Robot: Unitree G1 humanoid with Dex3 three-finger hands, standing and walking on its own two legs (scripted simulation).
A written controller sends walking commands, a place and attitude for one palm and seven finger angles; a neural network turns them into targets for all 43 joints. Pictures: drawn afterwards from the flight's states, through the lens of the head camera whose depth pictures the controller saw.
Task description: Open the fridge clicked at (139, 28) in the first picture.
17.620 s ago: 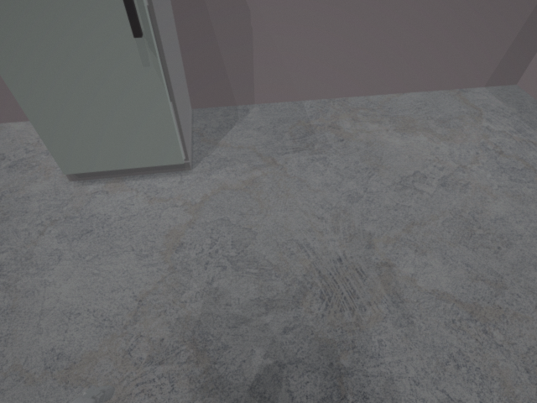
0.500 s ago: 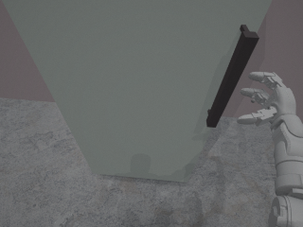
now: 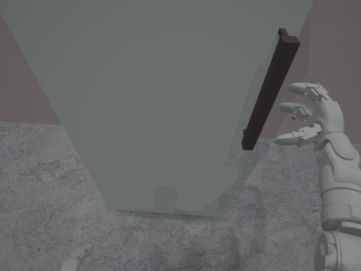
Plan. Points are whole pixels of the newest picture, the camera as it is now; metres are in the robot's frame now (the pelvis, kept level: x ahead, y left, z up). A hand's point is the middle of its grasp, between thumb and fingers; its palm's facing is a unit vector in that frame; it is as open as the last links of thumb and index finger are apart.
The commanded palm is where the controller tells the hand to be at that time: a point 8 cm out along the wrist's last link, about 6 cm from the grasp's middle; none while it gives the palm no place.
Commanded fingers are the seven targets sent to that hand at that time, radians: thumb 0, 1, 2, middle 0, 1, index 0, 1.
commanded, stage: move the hooked fingers beside the handle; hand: right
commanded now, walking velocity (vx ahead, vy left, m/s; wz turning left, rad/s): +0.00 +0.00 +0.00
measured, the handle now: (261, 98) +0.48 -0.14 +0.15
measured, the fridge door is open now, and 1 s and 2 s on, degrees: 0 0 0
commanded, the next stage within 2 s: feel for the door with the fingertips in 0.04 s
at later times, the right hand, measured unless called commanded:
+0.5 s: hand (278, 115) +0.42 -0.17 +0.15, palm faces -0.02 +1.00 +0.02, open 14.0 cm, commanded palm +0.39 -0.22 +0.15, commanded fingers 0.00 0.50 -0.30 0.30 1.20 0.30 1.20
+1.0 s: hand (280, 110) +0.44 -0.17 +0.16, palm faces +0.00 +1.00 +0.01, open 14.0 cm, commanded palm +0.41 -0.22 +0.15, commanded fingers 0.00 0.50 -0.30 0.30 1.20 0.30 1.20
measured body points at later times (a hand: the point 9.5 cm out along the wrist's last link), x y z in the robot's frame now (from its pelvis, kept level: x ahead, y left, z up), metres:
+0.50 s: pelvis +0.00 +0.00 +0.00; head +0.01 +0.01 +0.45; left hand +0.10 +0.26 -0.11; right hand +0.42 -0.22 +0.15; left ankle -0.04 +0.11 -0.73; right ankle +0.03 -0.11 -0.73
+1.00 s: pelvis +0.00 +0.01 +0.00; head +0.02 +0.01 +0.45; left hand +0.09 +0.27 -0.11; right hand +0.43 -0.23 +0.16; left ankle -0.04 +0.11 -0.73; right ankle +0.03 -0.11 -0.73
